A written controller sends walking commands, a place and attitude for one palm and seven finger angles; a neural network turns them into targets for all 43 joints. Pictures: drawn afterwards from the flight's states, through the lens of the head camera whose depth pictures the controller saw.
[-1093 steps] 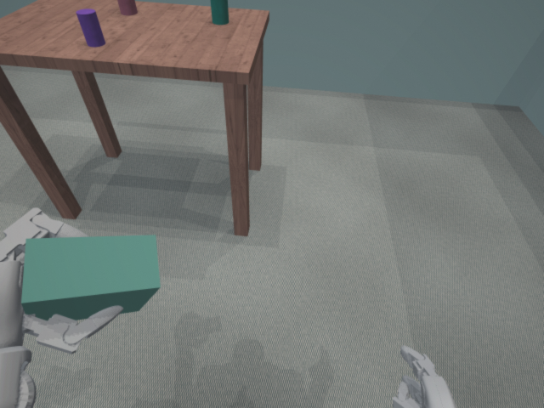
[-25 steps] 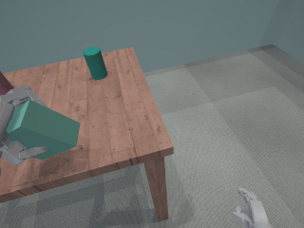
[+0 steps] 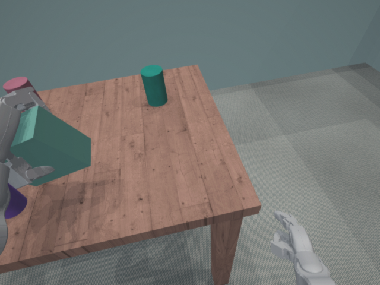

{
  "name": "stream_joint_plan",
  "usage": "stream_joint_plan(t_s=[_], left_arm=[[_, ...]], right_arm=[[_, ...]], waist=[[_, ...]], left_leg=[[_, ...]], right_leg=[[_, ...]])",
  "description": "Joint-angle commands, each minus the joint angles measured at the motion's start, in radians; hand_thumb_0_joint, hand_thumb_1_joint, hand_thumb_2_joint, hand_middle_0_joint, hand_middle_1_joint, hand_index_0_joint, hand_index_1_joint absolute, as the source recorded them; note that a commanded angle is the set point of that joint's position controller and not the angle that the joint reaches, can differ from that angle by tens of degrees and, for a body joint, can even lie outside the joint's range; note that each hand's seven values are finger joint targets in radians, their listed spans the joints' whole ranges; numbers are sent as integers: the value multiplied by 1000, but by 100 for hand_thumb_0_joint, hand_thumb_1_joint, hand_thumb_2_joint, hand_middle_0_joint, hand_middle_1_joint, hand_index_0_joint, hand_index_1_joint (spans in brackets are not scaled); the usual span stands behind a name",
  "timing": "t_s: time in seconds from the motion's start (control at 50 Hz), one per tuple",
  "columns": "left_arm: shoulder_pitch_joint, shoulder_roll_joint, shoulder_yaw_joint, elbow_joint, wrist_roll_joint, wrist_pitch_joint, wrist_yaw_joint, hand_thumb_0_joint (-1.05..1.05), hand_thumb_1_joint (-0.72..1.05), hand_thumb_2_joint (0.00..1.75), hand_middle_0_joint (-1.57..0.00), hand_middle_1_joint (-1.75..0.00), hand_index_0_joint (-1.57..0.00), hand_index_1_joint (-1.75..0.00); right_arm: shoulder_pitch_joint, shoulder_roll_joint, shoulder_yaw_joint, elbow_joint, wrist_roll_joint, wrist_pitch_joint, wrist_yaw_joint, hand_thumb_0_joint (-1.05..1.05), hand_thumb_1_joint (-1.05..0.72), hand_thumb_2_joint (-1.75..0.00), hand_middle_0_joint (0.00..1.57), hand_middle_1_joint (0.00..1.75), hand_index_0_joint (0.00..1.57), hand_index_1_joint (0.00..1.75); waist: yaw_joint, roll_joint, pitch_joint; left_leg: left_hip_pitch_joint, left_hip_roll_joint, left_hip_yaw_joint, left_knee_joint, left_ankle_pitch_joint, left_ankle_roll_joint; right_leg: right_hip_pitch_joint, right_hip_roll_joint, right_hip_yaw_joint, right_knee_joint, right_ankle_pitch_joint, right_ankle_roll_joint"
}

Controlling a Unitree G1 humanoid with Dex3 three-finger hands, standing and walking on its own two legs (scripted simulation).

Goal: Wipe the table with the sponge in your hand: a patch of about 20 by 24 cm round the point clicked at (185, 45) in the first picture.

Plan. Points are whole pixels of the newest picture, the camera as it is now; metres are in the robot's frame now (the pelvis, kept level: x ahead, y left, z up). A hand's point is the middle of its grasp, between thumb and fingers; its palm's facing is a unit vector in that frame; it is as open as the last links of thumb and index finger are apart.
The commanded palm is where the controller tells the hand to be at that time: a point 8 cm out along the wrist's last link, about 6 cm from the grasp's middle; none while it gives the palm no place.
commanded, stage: turn the palm down, sponge in hand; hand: left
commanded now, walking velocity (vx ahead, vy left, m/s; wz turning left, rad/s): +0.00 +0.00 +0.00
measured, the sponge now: (46, 154) +0.25 +0.30 +0.19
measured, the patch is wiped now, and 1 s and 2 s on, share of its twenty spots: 0.00 0.00 0.00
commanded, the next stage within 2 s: move the sponge above the wiping area in 0.84 s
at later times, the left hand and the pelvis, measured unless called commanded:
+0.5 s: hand (8, 164) +0.20 +0.30 +0.23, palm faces +0.27 -0.07 -0.96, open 10.2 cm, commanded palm +0.14 +0.27 +0.29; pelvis -0.04 -0.02 +0.00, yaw +2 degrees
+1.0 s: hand (76, 193) +0.19 +0.21 +0.18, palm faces +0.12 -0.12 -0.99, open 10.2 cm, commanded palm +0.15 +0.22 +0.28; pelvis -0.04 -0.07 +0.00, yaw +1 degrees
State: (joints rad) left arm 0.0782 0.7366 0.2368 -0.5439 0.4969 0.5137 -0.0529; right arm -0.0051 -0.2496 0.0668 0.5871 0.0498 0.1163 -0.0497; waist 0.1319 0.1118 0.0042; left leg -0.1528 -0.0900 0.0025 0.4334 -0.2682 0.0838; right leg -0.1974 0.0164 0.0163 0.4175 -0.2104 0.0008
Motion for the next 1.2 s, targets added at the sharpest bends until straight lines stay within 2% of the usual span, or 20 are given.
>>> stream_joint_plan(t_s=[0.0, 0.04, 0.14, 0.22, 0.24, 0.34, 0.44, 0.54, 0.6, 0.62, 0.64, 0.66, 0.72, 0.84, 0.88, 0.94, 1.02, 1.04, 1.12, 1.18], left_arm=[[-158, 141, 4, -160, 60, 26, -81, 0, 10, 130, -120, -160, -120, -160], [-265, 137, -37, -242, 100, 4, -102, 0, 10, 130, -120, -160, -120, -160], [-475, 331, 63, -346, 261, -79, -72, 0, 10, 130, -120, -160, -120, -160], [-401, 415, 208, -149, 275, -78, -14, 0, 10, 130, -120, -160, -120, -160], [-425, 337, 144, -146, 255, -79, -11, 0, 10, 130, -120, -160, -120, -160], [-242, 197, 55, 23, 173, -31, -88, 0, 10, 130, -120, -160, -120, -160], [-243, 77, -100, -68, 188, -56, -134, 0, 10, 130, -120, -160, -120, -160], [-455, 309, 43, -364, 306, -139, -70, 0, 10, 130, -120, -160, -120, -160], [-445, 423, 155, -280, 371, -184, -13, 0, 10, 130, -120, -160, -120, -160], [-441, 471, 222, -238, 366, -171, 6, 0, 10, 130, -120, -160, -120, -160], [-483, 373, 137, -203, 336, -176, 22, 0, 10, 130, -120, -160, -120, -160], [-444, 395, 175, -107, 312, -169, 35, 0, 10, 130, -120, -160, -120, -160], [-336, 282, 139, 79, 211, -124, 18, 0, 10, 130, -120, -160, -120, -160], [-107, 79, -52, 146, 141, -81, -86, 0, 10, 130, -120, -160, -120, -160], [-101, 83, -73, 61, 147, -85, -94, 0, 10, 130, -120, -160, -120, -160], [-228, 191, -18, -131, 209, -112, -69, 0, 10, 130, -120, -160, -120, -160], [-432, 563, 253, -226, 352, -185, 9, 0, 10, 130, -120, -160, -120, -160], [-459, 455, 172, -209, 359, -208, 34, 0, 10, 130, -120, -160, -120, -160], [-417, 427, 224, 57, 261, -209, 116, 0, 10, 130, -120, -160, -120, -160], [-320, 323, 159, 216, 173, -185, 82, 0, 10, 130, -120, -160, -120, -160]], right_arm=[[-175, -137, -44, -171, 9, -31, -19, 0, -90, -90, 20, 30, 20, 30], [-206, -122, -31, -180, 12, -49, -21, 0, -90, -90, 20, 30, 20, 30], [-239, -114, -24, -150, -21, -53, -24, 0, -90, -90, 20, 30, 20, 30], [-277, -109, -20, -108, -16, -42, -7, 0, -90, -90, 20, 30, 20, 30], [-239, -100, -23, -98, -19, -34, 0, 0, -90, -90, 20, 30, 20, 30], [-215, -131, -27, -116, 3, -8, 7, 0, -90, -90, 20, 30, 20, 30], [-232, -121, -26, -171, 23, -41, -1, 0, -90, -90, 20, 30, 20, 30], [-280, -105, -26, -185, -17, -86, -28, 0, -90, -90, 20, 30, 20, 30], [-251, -106, -31, -137, -47, -73, -28, 0, -90, -90, 20, 30, 20, 30], [-299, -105, -24, -138, -40, -74, -21, 0, -90, -90, 20, 30, 20, 30], [-259, -76, -23, -120, -36, -64, -16, 0, -90, -90, 20, 30, 20, 30], [-226, -96, -41, -98, -34, -59, -13, 0, -90, -90, 20, 30, 20, 30], [-263, -110, -45, -101, 1, -50, -2, 0, -90, -90, 20, 30, 20, 30], [-219, -139, -44, -159, 21, -34, 0, 0, -90, -90, 20, 30, 20, 30], [-229, -137, -48, -178, 23, -46, -6, 0, -90, -90, 20, 30, 20, 30], [-280, -125, -49, -194, 7, -82, -17, 0, -90, -90, 20, 30, 20, 30], [-298, -121, -60, -143, -33, -93, -37, 0, -90, -90, 20, 30, 20, 30], [-275, -86, -58, -142, -40, -95, -37, 0, -90, -90, 20, 30, 20, 30], [-231, -113, -91, -91, -12, -87, -33, 0, -90, -90, 20, 30, 20, 30], [-205, -140, -99, -89, -5, -56, -23, 0, -90, -90, 20, 30, 20, 30]], waist=[[-28, -50, -234], [-36, -14, -261], [10, 136, -350], [55, 79, -278], [37, 44, -275], [3, -119, -120], [-26, -67, -153], [14, 118, -374], [39, 130, -325], [58, 121, -287], [31, 52, -249], [37, 25, -218], [27, -70, -72], [-27, -179, -56], [-29, -140, -93], [-15, -94, -220], [43, 50, -337], [28, 44, -337], [30, 16, -195], [10, -113, -110]], left_leg=[[87, 143, -97, -74, 611, -117], [111, 144, -116, -88, 556, -111], [88, 158, -201, -124, 492, -105], [22, 123, -195, -136, 426, -97], [34, 122, -168, -122, 449, -106], [-12, 106, -91, -133, 337, -109], [-3, 105, -85, -153, 171, -74], [-37, 89, -120, -144, 109, -22], [-73, 79, -145, -133, 150, -28], [-99, 78, -155, -125, 139, -28], [-51, 69, -121, -106, 192, -44], [-25, 70, -113, -100, 210, -53], [-32, 65, -104, -84, 187, -66], [-85, 76, -24, -54, 85, -52], [-98, 67, -16, -40, 54, -46], [-84, 46, -23, 2, 67, -40], [-55, 30, -77, 56, 142, -52], [-55, 36, -61, 63, 165, -55], [-44, 38, -88, 48, 143, -64], [-94, 55, -70, 38, 116, -66]], right_leg=[[93, -6, -30, -13, 227, -31], [93, 2, -25, -3, 181, -37], [200, 17, 61, 54, 146, -69], [217, 40, 131, 27, 129, -102], [201, 11, 96, 13, 151, -91], [105, 6, 21, -60, 139, -60], [78, 5, -2, -47, 75, -43], [287, 22, 88, 53, 65, -60], [308, 30, 144, 61, 64, -91], [312, 46, 200, 54, 50, -112], [244, 11, 163, 17, 39, -107], [200, 7, 179, -17, 30, -111], [95, 14, 209, -84, 6, -104], [39, -29, 135, -110, -74, -31], [57, -41, 146, -97, -107, -24], [124, -54, 213, -65, -174, -37], [197, -54, 367, -32, -172, -97], [213, -69, 333, -18, -148, -97], [140, -35, 398, -82, -122, -126], [123, -65, 361, -99, -95, -80]])
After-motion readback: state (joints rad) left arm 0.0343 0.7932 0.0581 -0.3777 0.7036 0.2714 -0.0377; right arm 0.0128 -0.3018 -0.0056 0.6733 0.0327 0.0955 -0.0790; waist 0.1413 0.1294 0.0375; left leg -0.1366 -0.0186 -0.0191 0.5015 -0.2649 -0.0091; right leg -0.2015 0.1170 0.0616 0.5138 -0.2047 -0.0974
